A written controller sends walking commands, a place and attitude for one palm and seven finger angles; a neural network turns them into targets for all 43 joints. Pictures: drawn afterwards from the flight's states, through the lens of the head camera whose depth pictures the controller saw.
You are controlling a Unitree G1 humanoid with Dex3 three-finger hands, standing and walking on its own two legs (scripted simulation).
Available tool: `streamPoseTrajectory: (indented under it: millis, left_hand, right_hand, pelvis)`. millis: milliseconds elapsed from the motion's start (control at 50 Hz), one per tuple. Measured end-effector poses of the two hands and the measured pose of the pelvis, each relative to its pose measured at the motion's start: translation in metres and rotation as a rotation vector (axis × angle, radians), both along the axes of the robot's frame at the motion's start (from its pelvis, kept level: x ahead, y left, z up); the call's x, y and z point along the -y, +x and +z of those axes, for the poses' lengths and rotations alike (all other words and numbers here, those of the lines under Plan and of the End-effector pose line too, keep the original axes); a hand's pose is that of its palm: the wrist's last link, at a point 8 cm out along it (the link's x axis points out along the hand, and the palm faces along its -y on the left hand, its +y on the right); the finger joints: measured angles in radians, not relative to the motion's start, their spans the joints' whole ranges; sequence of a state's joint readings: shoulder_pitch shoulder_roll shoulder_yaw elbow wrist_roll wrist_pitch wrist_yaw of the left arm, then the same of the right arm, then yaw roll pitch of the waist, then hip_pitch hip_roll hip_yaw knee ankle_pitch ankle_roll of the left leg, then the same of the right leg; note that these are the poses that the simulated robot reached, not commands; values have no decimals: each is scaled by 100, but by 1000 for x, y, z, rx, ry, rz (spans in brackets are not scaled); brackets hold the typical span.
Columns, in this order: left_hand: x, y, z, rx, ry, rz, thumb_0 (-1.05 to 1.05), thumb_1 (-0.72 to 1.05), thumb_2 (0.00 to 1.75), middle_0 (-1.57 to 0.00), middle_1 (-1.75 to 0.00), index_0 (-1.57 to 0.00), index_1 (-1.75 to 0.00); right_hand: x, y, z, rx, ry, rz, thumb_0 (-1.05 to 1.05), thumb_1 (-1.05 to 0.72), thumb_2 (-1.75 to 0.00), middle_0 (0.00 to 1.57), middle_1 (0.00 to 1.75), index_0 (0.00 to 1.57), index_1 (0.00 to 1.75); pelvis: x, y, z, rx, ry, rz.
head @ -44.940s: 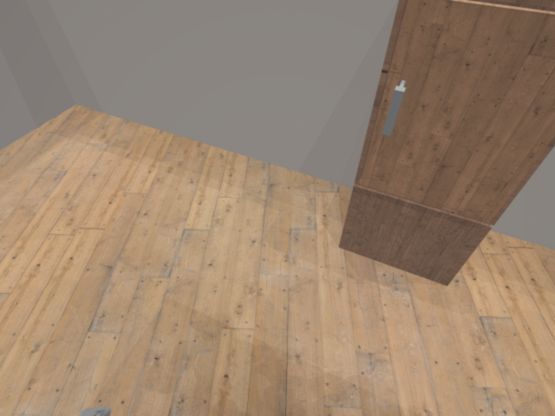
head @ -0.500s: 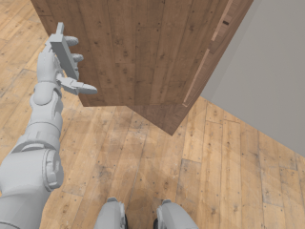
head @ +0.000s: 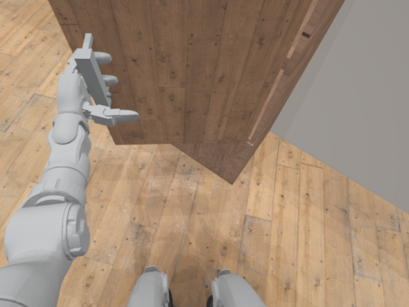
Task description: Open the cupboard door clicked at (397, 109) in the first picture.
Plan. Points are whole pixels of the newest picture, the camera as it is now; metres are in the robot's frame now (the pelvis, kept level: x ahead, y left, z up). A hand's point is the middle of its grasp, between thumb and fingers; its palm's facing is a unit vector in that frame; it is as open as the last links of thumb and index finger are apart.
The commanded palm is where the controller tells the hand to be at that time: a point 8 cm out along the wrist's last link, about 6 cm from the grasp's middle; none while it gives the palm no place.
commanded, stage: close the thumb around the handle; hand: left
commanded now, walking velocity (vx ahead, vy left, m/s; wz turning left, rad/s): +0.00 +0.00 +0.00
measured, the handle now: (96, 73) +0.56 +0.17 +0.08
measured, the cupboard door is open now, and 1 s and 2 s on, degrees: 39 48 78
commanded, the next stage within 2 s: pull the door open along its arc in 0.50 s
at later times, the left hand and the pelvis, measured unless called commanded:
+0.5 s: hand (108, 94) +0.51 +0.15 +0.07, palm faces +0.01 -1.00 -0.01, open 5.7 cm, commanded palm +0.48 +0.19 +0.07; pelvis +0.00 +0.00 +0.00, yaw +0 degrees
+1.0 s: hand (111, 121) +0.45 +0.14 +0.07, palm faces -0.01 -1.00 +0.00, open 6.0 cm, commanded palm +0.39 +0.19 +0.07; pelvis +0.01 +0.00 +0.02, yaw -1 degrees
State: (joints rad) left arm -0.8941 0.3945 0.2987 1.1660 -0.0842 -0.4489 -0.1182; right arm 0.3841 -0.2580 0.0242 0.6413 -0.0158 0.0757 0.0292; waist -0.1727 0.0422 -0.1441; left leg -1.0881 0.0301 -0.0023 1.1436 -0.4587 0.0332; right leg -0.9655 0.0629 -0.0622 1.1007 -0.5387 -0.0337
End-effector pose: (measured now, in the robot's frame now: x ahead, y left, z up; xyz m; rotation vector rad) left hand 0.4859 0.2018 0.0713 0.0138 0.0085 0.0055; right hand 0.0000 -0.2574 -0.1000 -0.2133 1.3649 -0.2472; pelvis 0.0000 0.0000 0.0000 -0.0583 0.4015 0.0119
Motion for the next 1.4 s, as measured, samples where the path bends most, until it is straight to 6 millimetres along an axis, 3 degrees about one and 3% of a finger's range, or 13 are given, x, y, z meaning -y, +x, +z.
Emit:
streamPoseTrajectory:
  millis: [420,700,820,940,1060,1140,1260,1400]
  left_hand:
    - [-1,1,-1,3,2,2,1,71,81,-39,-133,-38,-133]
    - [0,1,-1,2,-4,9,1,72,82,-39,-135,-38,-135]
    - [1,-9,-2,3,-6,8,1,72,79,-38,-135,-38,-135]
    - [5,-37,-2,13,-13,-5,1,71,75,-37,-135,-37,-135]
    - [18,-85,-3,23,-53,21,2,68,71,-37,-135,-37,-135]
    - [38,-121,-4,35,-113,189,3,66,73,-35,-135,-38,-135]
    - [71,-170,-2,35,-61,320,1,68,75,-35,-135,-39,-135]
    - [106,-217,1,-17,-31,329,-1,66,73,-36,-135,-39,-135]
  right_hand:
    - [2,-2,-2,2,-10,3,0,-91,-90,20,30,20,30]
    - [2,-3,-1,-6,-6,-4,0,-91,-90,20,30,20,30]
    - [1,2,1,11,10,-19,0,-91,-90,20,30,20,30]
    - [-1,21,6,64,41,-21,0,-91,-90,20,30,20,30]
    - [-4,63,14,176,66,27,0,-91,-90,20,30,20,30]
    - [-8,102,17,268,82,116,0,-91,-90,20,30,20,30]
    - [-21,160,23,418,120,218,0,-91,-90,20,30,20,30]
    - [-35,200,41,563,151,278,0,-91,-90,20,30,20,30]
  pelvis:
    - [0,-3,-2,-6,-1,1]
    - [2,-2,-1,-5,1,-1]
    - [2,2,3,7,8,-14]
    - [3,9,12,36,19,-24]
    - [3,16,20,71,29,-27]
    - [5,17,21,89,35,-18]
    - [11,15,18,120,46,-1]
    - [24,14,22,171,62,16]
